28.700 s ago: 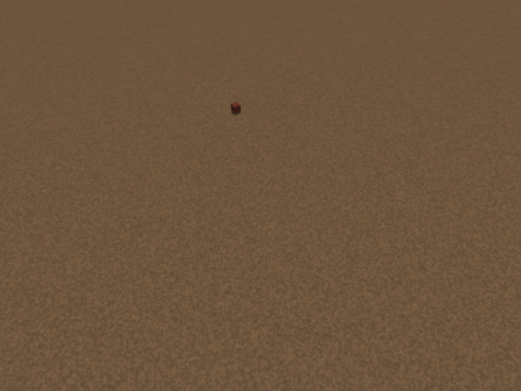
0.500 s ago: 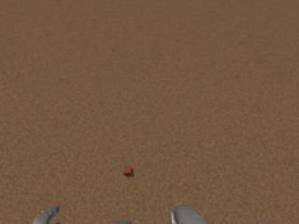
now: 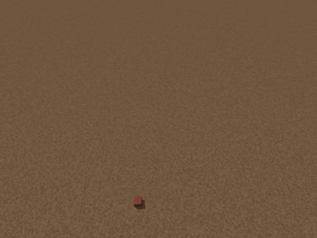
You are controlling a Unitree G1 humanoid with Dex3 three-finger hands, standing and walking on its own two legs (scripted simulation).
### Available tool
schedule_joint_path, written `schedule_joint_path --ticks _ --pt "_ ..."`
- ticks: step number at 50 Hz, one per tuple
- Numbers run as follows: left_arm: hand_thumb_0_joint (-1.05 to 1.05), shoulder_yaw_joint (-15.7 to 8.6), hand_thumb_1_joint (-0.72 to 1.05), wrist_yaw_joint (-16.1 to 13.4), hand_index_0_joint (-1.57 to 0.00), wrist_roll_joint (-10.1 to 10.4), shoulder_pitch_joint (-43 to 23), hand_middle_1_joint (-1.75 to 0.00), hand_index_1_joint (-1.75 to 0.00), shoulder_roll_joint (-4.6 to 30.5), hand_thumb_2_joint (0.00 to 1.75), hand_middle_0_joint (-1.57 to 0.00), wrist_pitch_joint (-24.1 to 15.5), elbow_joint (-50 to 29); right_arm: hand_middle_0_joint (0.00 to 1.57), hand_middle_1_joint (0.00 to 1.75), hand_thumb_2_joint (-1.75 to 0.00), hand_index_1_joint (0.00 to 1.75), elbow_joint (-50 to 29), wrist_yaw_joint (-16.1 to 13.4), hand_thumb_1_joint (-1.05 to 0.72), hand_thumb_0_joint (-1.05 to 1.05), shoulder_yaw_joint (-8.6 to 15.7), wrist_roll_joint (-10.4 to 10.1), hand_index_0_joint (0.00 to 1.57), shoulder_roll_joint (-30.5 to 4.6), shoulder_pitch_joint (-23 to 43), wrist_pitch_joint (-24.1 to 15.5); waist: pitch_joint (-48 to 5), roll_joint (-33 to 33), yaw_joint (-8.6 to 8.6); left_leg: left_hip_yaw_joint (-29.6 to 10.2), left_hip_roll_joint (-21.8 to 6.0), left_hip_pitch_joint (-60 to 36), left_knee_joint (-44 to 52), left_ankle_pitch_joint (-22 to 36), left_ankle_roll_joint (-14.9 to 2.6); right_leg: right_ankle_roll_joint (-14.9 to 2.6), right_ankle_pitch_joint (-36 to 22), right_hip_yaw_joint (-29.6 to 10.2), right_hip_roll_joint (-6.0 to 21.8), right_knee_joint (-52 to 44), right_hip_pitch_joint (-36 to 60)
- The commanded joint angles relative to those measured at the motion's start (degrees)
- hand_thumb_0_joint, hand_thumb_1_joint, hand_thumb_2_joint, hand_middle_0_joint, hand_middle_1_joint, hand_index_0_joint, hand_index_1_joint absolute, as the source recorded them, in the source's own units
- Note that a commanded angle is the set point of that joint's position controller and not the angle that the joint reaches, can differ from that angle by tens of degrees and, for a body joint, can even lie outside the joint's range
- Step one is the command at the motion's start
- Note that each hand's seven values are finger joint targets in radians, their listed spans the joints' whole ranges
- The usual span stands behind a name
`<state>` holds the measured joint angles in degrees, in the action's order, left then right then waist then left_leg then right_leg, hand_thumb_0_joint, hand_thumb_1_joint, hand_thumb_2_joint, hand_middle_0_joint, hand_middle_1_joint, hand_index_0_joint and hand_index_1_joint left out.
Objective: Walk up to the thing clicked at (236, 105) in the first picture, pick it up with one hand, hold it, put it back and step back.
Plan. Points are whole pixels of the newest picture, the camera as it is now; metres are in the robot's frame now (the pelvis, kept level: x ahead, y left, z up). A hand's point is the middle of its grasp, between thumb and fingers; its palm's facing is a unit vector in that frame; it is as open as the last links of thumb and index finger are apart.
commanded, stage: walk up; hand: left
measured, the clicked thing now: (137, 201) +0.46 +0.17 -0.75
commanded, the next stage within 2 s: stand in 0.26 s
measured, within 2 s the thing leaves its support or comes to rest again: neither
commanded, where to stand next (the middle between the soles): +0.08 -0.07 m, yaw +0 degrees
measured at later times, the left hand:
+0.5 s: hand out of the picture +0.11 +0.24 -0.14, palm faces -0.04 -0.94 -0.34, open 7.4 cm
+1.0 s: hand out of the picture +0.08 +0.24 -0.15, palm faces -0.02 -0.94 -0.34, open 7.4 cm
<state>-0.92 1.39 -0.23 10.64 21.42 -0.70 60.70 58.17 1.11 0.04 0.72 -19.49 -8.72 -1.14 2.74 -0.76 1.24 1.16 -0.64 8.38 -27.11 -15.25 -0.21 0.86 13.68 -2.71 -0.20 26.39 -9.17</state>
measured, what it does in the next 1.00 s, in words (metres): stands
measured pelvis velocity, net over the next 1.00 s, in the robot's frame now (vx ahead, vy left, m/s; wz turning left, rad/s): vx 0.00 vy -0.02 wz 0.01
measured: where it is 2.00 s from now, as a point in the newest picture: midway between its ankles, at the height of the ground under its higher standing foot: outside the picture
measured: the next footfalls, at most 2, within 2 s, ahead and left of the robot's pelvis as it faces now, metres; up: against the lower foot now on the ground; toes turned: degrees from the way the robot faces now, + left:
none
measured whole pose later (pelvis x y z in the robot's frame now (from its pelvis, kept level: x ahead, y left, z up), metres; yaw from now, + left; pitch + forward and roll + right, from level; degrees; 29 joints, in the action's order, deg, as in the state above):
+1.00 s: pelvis +0.00 -0.02 +0.01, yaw +1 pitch -2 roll +0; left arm 0.2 0.6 -0.4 5.7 20.3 -0.7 65.2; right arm 65.7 0.6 0.4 0.5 -19.9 -5.2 -0.5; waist 3.3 0.1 -0.2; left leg 0.3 -1.6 5.7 -17.4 -10.0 1.4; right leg -0.3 9.4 -1.8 -1.0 18.0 -6.9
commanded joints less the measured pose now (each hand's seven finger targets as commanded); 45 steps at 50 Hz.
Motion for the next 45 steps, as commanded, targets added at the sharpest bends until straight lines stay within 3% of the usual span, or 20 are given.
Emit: schedule_joint_path --ticks 1,6,12,13,16,22,24,29,33,40,45 --pt "0.00 -1.9 0.90 -1.3 -0.20 0.2 -4.5 -0.30 -0.30 11.9 0.90 -0.20 -1.9 -2.4 0.20 0.30 -0.90 0.30 -2.7 -1.1 -0.90 0.00 3.2 -0.6 0.20 -13.7 3.8 -1.6 -2.4 1.8 -1.13 -6.1 -5.9 -0.6 8.1 6.7 -2.02 -3.17 -10.2 -5.3 5.4 -6.2 0.6" --pt "0.00 -1.7 0.90 -1.5 -0.20 0.1 -5.7 -0.30 -0.30 11.3 0.90 -0.20 -1.9 -1.3 0.20 0.30 -0.90 0.30 -1.1 -1.3 -0.90 0.00 3.3 -0.5 0.20 -13.3 4.1 -1.5 -5.0 0.5 -1.34 -5.0 -6.3 -2.8 8.6 10.7 -1.93 -2.83 -13.8 -5.0 6.1 -6.8 2.7" --pt "0.00 -1.5 0.90 -1.7 -0.20 0.1 -6.9 -0.30 -0.30 11.1 0.90 -0.20 -1.7 0.0 0.20 0.30 -0.90 0.30 0.2 -1.3 -0.90 0.00 3.4 -0.3 0.20 -13.1 5.2 -1.3 -4.1 0.0 -1.36 -4.4 -6.4 -4.3 9.6 11.1 -1.77 -2.46 -13.5 -4.8 5.8 -7.9 1.7" --pt "0.00 -1.3 0.90 -1.8 -0.20 0.0 -8.3 -0.30 -0.30 11.6 0.90 -0.20 -1.8 -0.2 0.20 0.30 -0.90 0.30 0.9 -1.4 -0.90 0.00 3.0 -0.5 0.20 -12.5 5.6 -1.2 -3.5 0.1 -1.82 -5.6 -6.9 -2.4 10.5 14.2 -1.22 -2.12 -16.1 -4.8 7.0 -8.1 3.0" --pt "0.00 -1.2 0.90 -1.8 -0.20 0.1 -7.7 -0.30 -0.30 11.2 0.90 -0.20 -1.7 0.5 0.20 0.30 -0.90 0.30 1.8 -1.4 -0.90 0.00 2.9 -0.5 0.20 -12.7 6.2 -1.1 -4.2 0.8 -1.35 -5.3 -6.8 -4.4 10.9 13.9 -0.82 -1.81 -14.9 -4.7 7.0 -8.9 2.5" --pt "0.00 -1.1 0.90 -1.9 -0.20 0.1 -8.8 -0.30 -0.30 11.4 0.90 -0.20 -1.7 0.8 0.20 0.30 -0.90 0.30 3.3 -1.4 -0.90 0.00 2.9 -0.6 0.20 -12.8 6.4 -1.1 -7.0 0.5 -1.69 -5.0 -7.2 -6.2 10.8 17.8 -0.32 -2.22 -19.0 -4.4 7.3 -8.8 4.8" --pt "0.00 -1.1 0.90 -1.9 -0.20 0.1 -9.1 -0.30 -0.30 11.4 0.90 -0.20 -1.7 0.9 0.20 0.30 -0.90 0.30 3.7 -1.4 -0.90 0.00 2.8 -0.5 0.20 -12.8 6.3 -1.0 -6.8 0.8 -1.76 -4.9 -7.1 -5.3 11.0 16.3 -0.40 -2.13 -18.3 -4.6 7.6 -9.2 5.4" --pt "0.00 -1.1 0.90 -1.9 -0.20 0.0 -9.2 -0.30 -0.30 11.5 0.90 -0.20 -1.5 1.2 0.20 0.30 -0.90 0.30 4.5 -1.2 -0.90 0.00 2.7 -0.4 0.20 -12.5 6.4 -0.6 -3.6 0.6 -1.91 -5.3 -6.6 -3.7 12.7 8.3 -0.19 -2.00 -9.7 -4.9 7.1 -11.5 2.2" --pt "0.00 -1.0 0.90 -2.0 -0.20 0.0 -9.1 -0.30 -0.30 11.5 0.90 -0.20 -1.8 1.1 0.20 0.30 -0.90 0.30 4.6 -1.1 -0.90 0.00 2.7 -0.3 0.20 -12.4 6.1 -0.6 -5.3 0.5 -2.04 -5.1 -7.0 -4.9 11.8 12.1 -0.22 -2.16 -13.7 -4.8 7.4 -11.0 3.2" --pt "0.00 -1.0 0.90 -1.9 -0.20 0.0 -8.3 -0.30 -0.30 11.3 0.90 -0.20 -1.5 1.4 0.20 0.30 -0.90 0.30 4.7 -1.2 -0.90 0.00 2.6 -0.2 0.20 -12.4 5.6 -0.5 -4.4 1.0 -1.97 -5.4 -6.8 -3.8 12.2 8.7 -0.33 -2.08 -9.8 -4.8 7.0 -11.6 2.2" --pt "0.00 -0.9 0.90 -2.0 -0.20 0.0 -7.6 -0.30 -0.30 11.2 0.90 -0.20 -1.6 1.2 0.20 0.30 -0.90 0.30 4.6 -1.2 -0.90 0.00 2.5 -0.3 0.20 -12.4 5.6 -0.6 -4.5 1.3 -1.69 -5.6 -7.0 -4.7 11.5 11.2 -0.31 -2.17 -12.5 -4.8 7.3 -11.3 1.7"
